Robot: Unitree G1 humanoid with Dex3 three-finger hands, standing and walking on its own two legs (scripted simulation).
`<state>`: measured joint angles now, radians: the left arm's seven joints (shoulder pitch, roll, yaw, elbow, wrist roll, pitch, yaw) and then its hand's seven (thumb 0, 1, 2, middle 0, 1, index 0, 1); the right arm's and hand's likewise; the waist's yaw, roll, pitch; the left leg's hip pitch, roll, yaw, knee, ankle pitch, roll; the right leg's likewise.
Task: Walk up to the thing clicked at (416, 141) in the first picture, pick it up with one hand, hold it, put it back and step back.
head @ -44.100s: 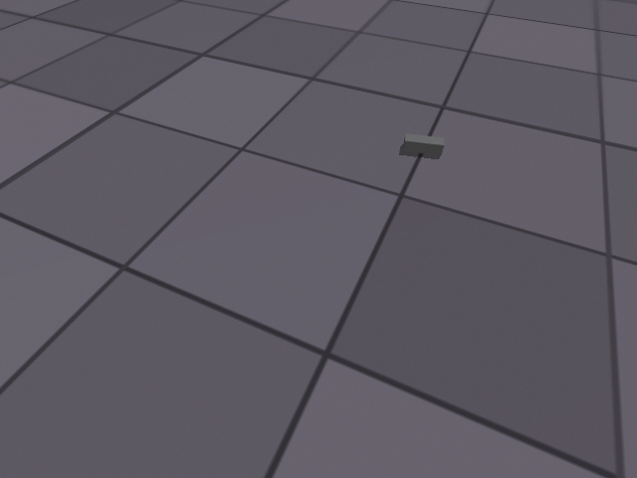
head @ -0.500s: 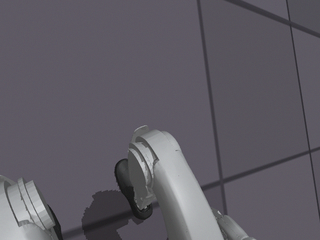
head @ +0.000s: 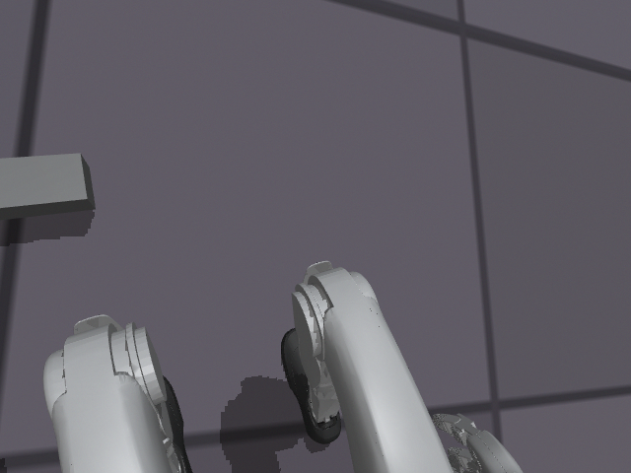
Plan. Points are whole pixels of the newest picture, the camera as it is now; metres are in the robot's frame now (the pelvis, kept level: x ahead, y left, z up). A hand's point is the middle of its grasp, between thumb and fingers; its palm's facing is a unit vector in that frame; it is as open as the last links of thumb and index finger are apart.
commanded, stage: withdraw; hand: left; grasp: from above
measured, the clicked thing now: (10, 189) +0.52 +0.32 -0.33
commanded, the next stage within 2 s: home in 0.30 s
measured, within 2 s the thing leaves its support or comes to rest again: neither
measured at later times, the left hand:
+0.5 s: hand out of the picture +0.53 +0.34 -0.17, palm faces -0.35 -0.07 -0.93, open 13.5 cm
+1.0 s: hand out of the picture +0.37 +0.31 +0.01, palm faces -0.21 -0.64 -0.74, open 7.8 cm
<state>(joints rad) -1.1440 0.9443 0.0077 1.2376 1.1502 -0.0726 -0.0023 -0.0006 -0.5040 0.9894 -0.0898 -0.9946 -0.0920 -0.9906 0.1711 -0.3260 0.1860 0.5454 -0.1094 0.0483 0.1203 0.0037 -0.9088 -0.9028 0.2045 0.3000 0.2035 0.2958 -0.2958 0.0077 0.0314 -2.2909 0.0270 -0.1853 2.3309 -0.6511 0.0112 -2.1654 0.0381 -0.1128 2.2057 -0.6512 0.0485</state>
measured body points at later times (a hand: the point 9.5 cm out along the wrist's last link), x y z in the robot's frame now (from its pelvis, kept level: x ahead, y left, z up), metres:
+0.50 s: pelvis +0.00 +0.00 -0.03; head +0.26 +0.09 +0.32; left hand +0.54 +0.34 -0.12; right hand +0.03 -0.26 -0.11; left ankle +0.08 +0.13 -0.32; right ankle +0.11 -0.13 -0.32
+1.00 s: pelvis +0.01 +0.00 +0.11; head +0.19 +0.07 +0.52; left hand +0.38 +0.34 +0.05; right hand +0.19 -0.25 +0.00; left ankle +0.08 +0.13 -0.32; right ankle +0.11 -0.13 -0.32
